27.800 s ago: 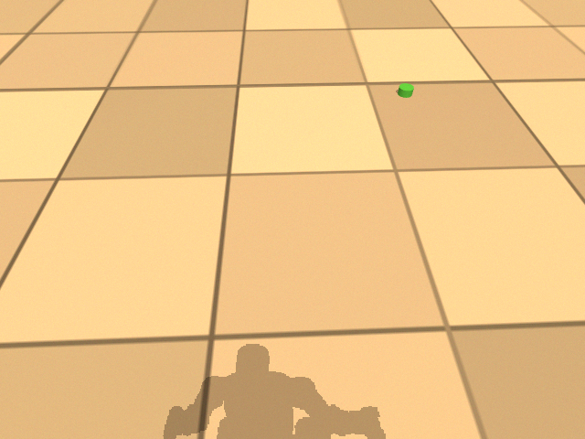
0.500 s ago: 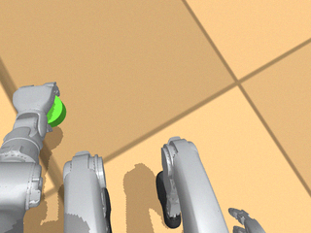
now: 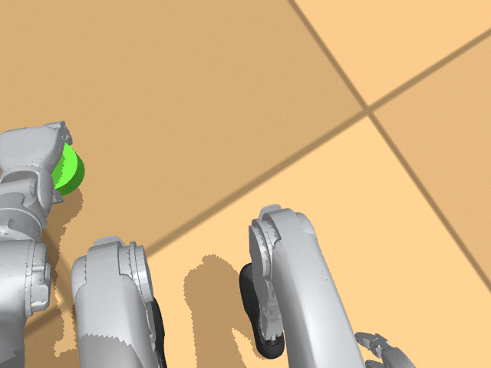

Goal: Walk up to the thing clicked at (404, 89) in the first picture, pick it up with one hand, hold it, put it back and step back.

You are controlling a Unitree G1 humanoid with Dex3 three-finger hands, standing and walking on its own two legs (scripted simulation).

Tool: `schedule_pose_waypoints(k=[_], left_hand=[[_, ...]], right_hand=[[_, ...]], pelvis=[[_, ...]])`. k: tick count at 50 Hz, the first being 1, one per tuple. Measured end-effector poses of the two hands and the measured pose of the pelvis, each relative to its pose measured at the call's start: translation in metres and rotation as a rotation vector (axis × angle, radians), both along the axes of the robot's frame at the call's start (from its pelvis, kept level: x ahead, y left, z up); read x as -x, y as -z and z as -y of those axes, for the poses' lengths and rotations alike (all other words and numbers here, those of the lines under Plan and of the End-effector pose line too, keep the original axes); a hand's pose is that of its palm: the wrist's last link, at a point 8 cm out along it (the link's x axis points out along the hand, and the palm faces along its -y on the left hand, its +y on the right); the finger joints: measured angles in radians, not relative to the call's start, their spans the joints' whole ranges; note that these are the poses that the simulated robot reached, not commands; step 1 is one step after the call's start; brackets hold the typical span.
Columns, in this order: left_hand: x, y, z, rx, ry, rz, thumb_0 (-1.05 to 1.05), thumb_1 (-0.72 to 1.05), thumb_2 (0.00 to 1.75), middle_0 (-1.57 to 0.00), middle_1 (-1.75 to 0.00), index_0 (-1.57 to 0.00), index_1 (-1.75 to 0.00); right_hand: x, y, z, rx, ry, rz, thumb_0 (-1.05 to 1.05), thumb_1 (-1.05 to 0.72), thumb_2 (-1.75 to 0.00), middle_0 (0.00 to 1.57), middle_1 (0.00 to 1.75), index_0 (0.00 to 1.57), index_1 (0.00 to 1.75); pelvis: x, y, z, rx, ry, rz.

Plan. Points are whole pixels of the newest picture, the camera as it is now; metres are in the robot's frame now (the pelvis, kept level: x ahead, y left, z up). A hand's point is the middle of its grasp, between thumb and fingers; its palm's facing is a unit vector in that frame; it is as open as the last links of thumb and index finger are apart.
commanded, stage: lower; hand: left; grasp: from above
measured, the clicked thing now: (52, 168) +0.46 +0.25 -0.20
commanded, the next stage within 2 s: rest in 0.26 s
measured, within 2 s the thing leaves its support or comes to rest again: rests again in 1.46 s
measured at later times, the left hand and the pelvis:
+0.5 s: hand (63, 175) +0.46 +0.24 -0.24, palm faces -0.46 -0.07 -0.89, open 11.3 cm; pelvis +0.00 +0.00 -0.03, yaw -3 degrees
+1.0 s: hand (72, 177) +0.47 +0.24 -0.28, palm faces -0.45 -0.10 -0.89, open 11.3 cm; pelvis +0.00 +0.01 -0.05, yaw -6 degrees
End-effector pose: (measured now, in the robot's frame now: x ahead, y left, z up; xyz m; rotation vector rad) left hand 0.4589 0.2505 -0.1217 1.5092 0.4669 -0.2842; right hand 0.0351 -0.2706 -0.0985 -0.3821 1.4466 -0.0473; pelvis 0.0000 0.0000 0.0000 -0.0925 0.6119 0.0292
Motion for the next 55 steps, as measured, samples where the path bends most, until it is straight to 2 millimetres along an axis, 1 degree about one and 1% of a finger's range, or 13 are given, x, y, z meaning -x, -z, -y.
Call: schedule_pose_waypoints(k=[4,11,19,29,43,48,55], left_hand=[[0.0,0.006,-0.001,-0.001,0.001,-0.001,0.0,-0.18,0.65,-0.58,-0.78,-0.54,-0.75],[-0.001,0.025,-0.001,0.01,0.01,-0.013,0.0,-0.18,0.64,-0.58,-0.77,-0.54,-0.74],[-0.005,0.047,0.003,0.02,0.018,0.0,0.0,-0.17,0.64,-0.57,-0.78,-0.53,-0.75],[-0.01,0.067,0.006,0.033,-0.003,0.006,0.0,-0.17,0.66,-0.56,-0.79,-0.52,-0.76],[-0.012,0.09,0.005,0.047,-0.005,-0.004,0.0,-0.16,0.64,-0.55,-0.79,-0.51,-0.76],[-0.012,0.096,0.006,0.053,-0.004,0.005,0.0,-0.15,0.63,-0.55,-0.78,-0.52,-0.75],[-0.013,0.101,0.009,0.059,-0.002,0.015,0.01,-0.15,0.62,-0.56,-0.77,-0.53,-0.74]], right_hand=[[0.0,0.003,0.0,0.003,-0.005,-0.004,0.0,-0.91,-0.9,0.2,0.3,0.2,0.3],[0.001,0.007,0.0,0.006,-0.025,-0.013,0.0,-0.91,-0.9,0.2,0.3,0.2,0.3],[0.009,0.012,-0.002,0.002,-0.041,-0.039,0.0,-0.91,-0.9,0.2,0.3,0.2,0.3],[0.019,0.016,-0.009,-0.029,-0.053,-0.066,0.0,-0.9,-0.89,0.2,0.3,0.2,0.3],[0.035,0.01,-0.013,-0.049,-0.089,-0.103,0.0,-0.9,-0.89,0.2,0.3,0.2,0.3],[0.039,0.006,-0.014,-0.053,-0.106,-0.111,0.0,-0.9,-0.89,0.2,0.3,0.2,0.3],[0.041,0.001,-0.017,-0.057,-0.133,-0.102,0.0,-0.9,-0.89,0.2,0.3,0.2,0.3]], pelvis=[[0.0,0.005,0.0,0.003,0.002,0.001],[-0.001,0.014,-0.001,0.012,0.006,0.013],[-0.002,0.026,-0.002,0.027,0.015,0.027],[-0.004,0.034,-0.004,0.043,0.026,0.039],[-0.005,0.044,-0.005,0.066,0.039,0.072],[-0.004,0.045,-0.006,0.077,0.045,0.083],[-0.002,0.047,-0.008,0.089,0.05,0.097]])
